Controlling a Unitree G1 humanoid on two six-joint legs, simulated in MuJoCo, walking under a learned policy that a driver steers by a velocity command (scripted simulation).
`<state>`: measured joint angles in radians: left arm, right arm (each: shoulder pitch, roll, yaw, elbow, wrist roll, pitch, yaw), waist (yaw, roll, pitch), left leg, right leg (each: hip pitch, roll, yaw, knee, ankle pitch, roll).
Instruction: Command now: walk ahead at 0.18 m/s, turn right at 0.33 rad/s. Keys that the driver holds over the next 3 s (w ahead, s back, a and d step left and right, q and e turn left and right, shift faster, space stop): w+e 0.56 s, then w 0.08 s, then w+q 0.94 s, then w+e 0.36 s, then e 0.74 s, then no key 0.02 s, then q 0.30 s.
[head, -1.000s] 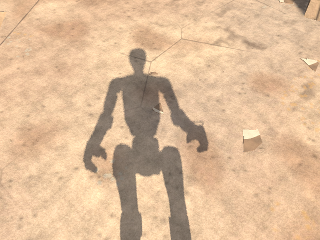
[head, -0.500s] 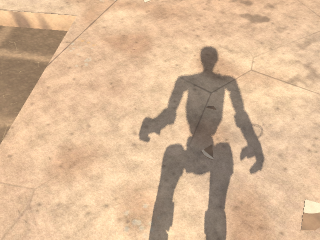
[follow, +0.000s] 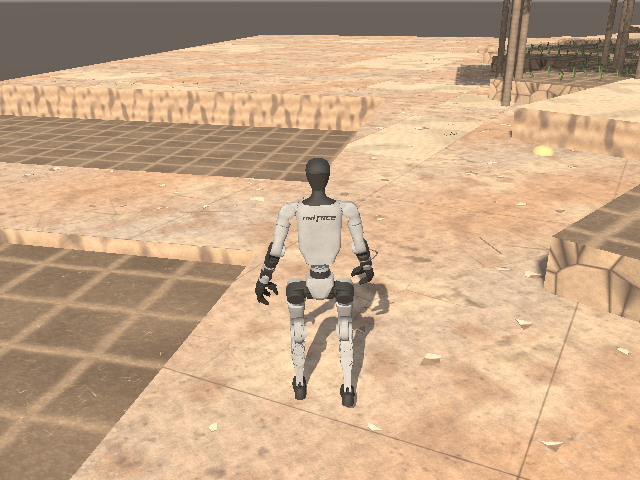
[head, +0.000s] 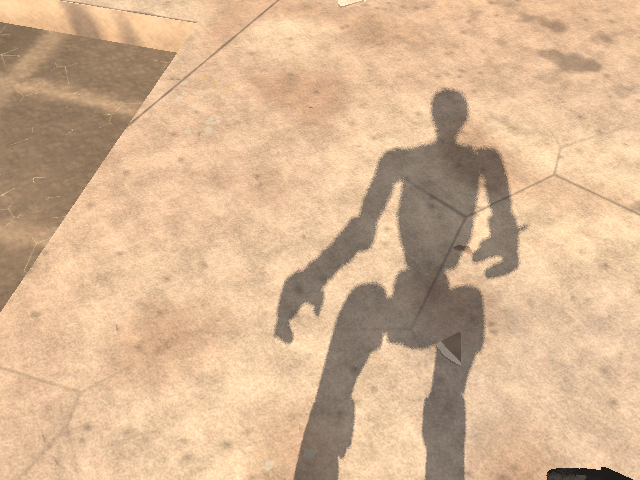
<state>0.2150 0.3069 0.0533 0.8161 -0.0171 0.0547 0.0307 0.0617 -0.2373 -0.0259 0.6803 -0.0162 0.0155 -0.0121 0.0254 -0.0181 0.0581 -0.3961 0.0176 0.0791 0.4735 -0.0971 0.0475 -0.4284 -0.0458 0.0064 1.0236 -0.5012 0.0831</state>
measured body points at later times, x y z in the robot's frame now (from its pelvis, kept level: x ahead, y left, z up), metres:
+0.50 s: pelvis +0.12 -0.03 +0.01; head +0.14 -0.07 +0.46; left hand +0.14 +0.25 -0.09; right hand +0.30 -0.32 -0.08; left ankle +0.32 +0.09 -0.69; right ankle -0.04 -0.11 -0.73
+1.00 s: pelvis +0.39 -0.11 +0.00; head +0.41 -0.13 +0.45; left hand +0.70 +0.02 -0.05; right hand +0.26 -0.37 -0.13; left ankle +0.33 +0.07 -0.73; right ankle +0.47 -0.27 -0.73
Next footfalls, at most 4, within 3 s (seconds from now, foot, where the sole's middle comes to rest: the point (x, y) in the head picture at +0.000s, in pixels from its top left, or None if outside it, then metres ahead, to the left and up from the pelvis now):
0.14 right None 0.00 -0.12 -0.77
0.58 left None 0.36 0.05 -0.77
1.02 right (473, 459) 0.50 -0.28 -0.77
1.52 left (361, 323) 0.81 -0.06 -0.77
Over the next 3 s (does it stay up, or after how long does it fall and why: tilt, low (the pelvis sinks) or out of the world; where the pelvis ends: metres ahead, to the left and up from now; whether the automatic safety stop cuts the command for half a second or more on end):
stays up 1.12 -0.14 0.00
